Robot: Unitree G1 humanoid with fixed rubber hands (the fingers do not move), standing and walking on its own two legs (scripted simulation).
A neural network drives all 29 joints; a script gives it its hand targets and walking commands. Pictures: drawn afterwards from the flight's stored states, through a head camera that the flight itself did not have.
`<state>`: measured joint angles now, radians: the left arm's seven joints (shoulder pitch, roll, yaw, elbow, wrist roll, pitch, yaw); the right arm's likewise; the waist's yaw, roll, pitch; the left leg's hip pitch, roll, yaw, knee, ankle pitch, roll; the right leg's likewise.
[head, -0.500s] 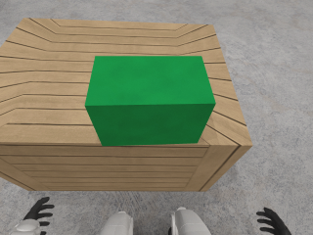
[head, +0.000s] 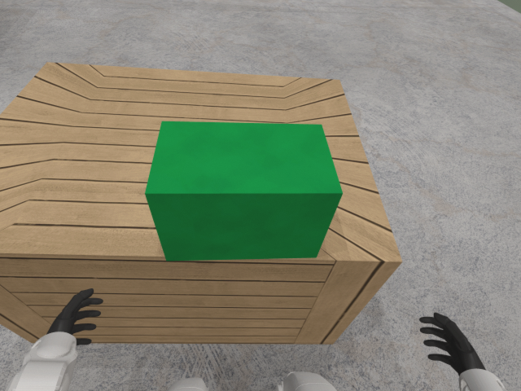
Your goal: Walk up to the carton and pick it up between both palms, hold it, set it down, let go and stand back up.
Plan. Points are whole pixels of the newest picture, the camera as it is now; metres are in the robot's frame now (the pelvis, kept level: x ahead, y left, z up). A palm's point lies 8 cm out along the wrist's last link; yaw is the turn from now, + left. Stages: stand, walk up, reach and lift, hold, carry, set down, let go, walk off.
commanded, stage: reach and lift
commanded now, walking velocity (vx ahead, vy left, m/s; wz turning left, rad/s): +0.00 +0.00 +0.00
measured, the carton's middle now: (243, 193) +0.47 +0.03 -0.01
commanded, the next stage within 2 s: none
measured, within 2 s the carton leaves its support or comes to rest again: neither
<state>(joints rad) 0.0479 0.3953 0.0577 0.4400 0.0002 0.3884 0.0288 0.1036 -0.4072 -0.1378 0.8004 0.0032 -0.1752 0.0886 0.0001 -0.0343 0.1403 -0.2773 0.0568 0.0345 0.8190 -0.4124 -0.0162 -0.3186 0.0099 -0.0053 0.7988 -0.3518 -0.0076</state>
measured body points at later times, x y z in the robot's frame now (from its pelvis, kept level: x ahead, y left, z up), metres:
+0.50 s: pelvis +0.00 -0.01 +0.02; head +0.00 +0.00 +0.47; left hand +0.22 +0.27 -0.01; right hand +0.21 -0.29 -0.01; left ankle +0.03 +0.13 -0.70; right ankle +0.06 -0.12 -0.70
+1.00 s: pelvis +0.02 -0.01 +0.02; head +0.04 +0.00 +0.47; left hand +0.24 +0.26 +0.01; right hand +0.24 -0.27 +0.01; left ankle +0.03 +0.13 -0.70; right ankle +0.06 -0.12 -0.70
